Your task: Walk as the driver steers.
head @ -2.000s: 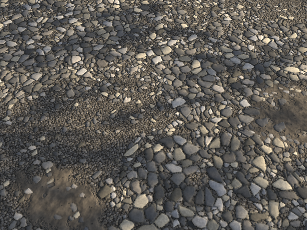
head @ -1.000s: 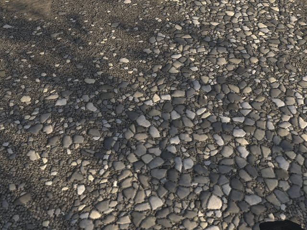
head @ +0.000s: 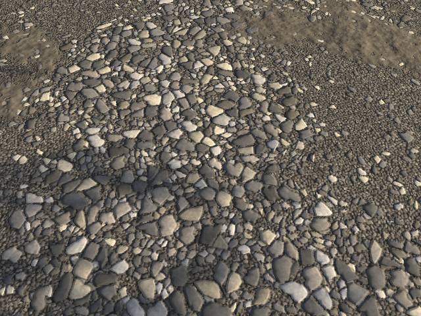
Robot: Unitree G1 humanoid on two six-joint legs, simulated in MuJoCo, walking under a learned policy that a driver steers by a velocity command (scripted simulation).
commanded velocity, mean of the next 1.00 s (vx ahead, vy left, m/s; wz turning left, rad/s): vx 1.00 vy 0.00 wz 0.34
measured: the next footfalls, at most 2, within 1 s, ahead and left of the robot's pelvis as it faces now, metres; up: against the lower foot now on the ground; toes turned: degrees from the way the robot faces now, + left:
left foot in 0.08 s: +0.27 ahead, +0.06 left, +0.00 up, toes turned +8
right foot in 0.50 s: +0.74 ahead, +0.02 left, +0.00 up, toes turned +32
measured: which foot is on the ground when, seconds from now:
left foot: up 0.00-0.06, down 0.08-0.52, up 0.54-0.86, down 0.88-1.00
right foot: down 0.00-0.08, up 0.10-0.48, down 0.50-0.88, up 0.90-1.00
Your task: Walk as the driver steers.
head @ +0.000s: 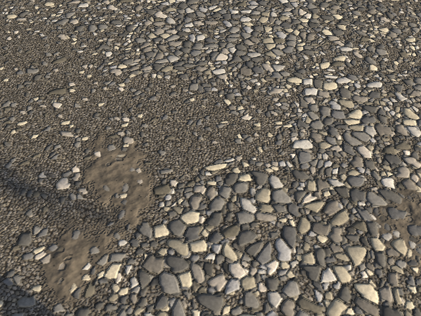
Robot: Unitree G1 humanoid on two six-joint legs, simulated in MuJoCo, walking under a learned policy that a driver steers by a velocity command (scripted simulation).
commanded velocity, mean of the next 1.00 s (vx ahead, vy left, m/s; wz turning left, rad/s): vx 1.00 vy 0.00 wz -0.14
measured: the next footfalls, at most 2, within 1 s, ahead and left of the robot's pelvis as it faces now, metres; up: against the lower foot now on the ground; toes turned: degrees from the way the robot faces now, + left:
right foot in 0.30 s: +0.45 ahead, -0.12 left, +0.00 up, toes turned -21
left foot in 0.76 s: +0.92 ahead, -0.16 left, +0.00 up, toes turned -15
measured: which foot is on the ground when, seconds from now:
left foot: down 0.00-0.30, up 0.32-0.74, down 0.76-1.00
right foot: up 0.00-0.28, down 0.30-0.74, up 0.76-1.00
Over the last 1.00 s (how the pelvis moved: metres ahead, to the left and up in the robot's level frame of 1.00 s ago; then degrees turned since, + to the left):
0.88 0.26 0.01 19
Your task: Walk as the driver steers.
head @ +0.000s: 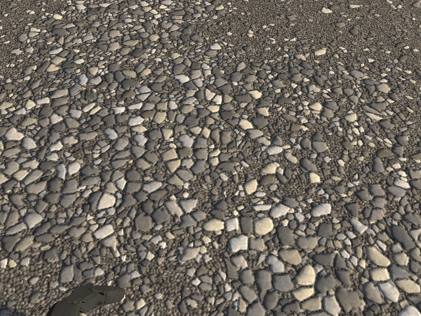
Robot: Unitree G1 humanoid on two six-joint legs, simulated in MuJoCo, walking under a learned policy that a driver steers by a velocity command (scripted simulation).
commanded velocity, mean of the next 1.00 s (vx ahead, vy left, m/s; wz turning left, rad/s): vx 0.31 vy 0.00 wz -0.06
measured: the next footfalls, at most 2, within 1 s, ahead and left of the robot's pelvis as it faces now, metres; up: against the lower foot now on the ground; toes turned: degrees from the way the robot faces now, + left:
right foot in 0.18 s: +0.42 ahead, -0.15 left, +0.00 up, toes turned +13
left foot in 0.54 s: +0.51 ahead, +0.12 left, +0.00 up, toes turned +11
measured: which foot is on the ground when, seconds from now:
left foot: down 0.00-0.18, up 0.20-0.52, down 0.54-0.92, up 0.94-1.00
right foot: up 0.00-0.16, down 0.18-0.56, up 0.58-0.92, down 0.94-1.00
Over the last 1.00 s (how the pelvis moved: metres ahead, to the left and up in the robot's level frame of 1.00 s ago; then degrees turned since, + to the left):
0.93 -0.19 0.01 -6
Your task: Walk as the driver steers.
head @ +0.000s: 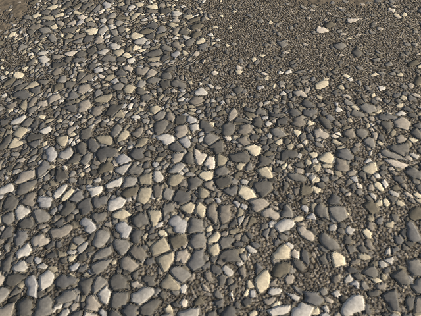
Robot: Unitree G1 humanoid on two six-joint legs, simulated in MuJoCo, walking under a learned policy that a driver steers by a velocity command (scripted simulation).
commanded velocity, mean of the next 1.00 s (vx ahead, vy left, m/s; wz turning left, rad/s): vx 0.01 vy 0.00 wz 0.31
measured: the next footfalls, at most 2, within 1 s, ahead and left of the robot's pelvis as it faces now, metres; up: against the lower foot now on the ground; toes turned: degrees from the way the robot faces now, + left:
left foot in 0.44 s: +0.02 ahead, +0.09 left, +0.00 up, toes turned +4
right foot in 0.92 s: +0.13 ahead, -0.06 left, +0.00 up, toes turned +35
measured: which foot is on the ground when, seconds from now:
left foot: up 0.00-0.42, down 0.44-0.92, up 0.94-1.00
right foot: down 0.00-0.44, up 0.46-0.90, down 0.92-1.00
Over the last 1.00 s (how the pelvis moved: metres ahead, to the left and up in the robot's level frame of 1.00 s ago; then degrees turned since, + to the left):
0.42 -0.03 -0.01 -9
